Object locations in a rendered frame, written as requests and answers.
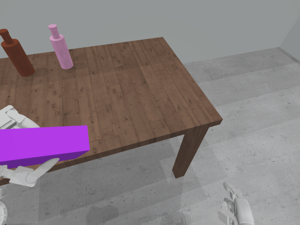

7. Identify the sponge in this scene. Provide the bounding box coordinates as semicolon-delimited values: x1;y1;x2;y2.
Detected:
0;125;90;169

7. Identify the right robot hand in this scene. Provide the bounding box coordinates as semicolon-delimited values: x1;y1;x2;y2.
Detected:
218;182;255;225

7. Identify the table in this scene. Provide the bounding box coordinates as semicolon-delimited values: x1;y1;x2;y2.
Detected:
0;37;223;225

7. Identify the left robot hand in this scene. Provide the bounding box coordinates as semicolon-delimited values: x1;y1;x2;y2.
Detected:
0;105;59;187

